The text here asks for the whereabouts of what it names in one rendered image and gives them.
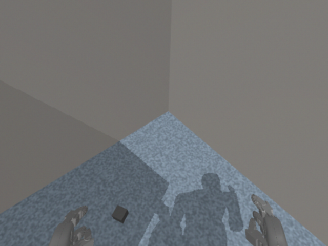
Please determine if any right robot hand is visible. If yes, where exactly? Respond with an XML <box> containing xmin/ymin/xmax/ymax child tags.
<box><xmin>245</xmin><ymin>194</ymin><xmax>288</xmax><ymax>246</ymax></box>

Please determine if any left robot hand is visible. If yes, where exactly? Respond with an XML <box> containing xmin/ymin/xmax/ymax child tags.
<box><xmin>48</xmin><ymin>206</ymin><xmax>94</xmax><ymax>246</ymax></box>

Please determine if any cube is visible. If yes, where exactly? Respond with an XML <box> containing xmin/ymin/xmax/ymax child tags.
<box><xmin>112</xmin><ymin>205</ymin><xmax>129</xmax><ymax>223</ymax></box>

